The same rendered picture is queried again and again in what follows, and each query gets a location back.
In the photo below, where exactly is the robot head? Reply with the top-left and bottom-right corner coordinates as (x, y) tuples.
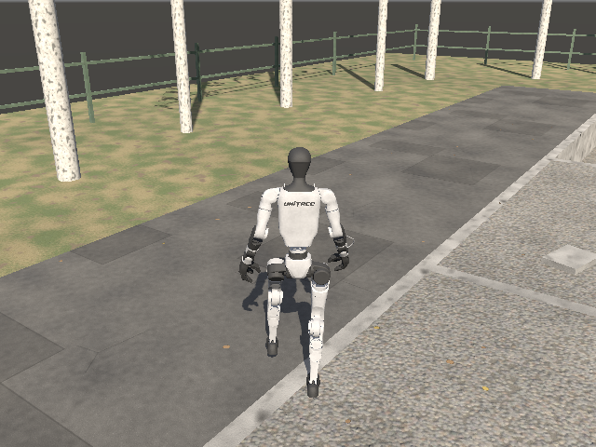
(283, 147), (315, 192)

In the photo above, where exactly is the left robot hand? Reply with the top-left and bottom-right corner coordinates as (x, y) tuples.
(238, 260), (261, 283)

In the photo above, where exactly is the robot left forearm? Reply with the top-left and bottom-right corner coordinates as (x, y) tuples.
(242, 225), (263, 264)

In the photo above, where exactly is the right robot hand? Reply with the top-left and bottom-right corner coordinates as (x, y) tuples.
(328, 253), (349, 271)

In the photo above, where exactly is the robot right forearm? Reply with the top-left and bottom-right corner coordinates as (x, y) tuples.
(333, 225), (348, 257)

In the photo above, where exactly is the right robot upper arm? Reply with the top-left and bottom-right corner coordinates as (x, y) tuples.
(318, 188), (343, 238)

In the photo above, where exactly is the left robot upper arm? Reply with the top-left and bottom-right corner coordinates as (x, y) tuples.
(254, 187), (280, 240)

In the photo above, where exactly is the right robot shin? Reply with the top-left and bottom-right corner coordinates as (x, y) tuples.
(309, 320), (324, 385)

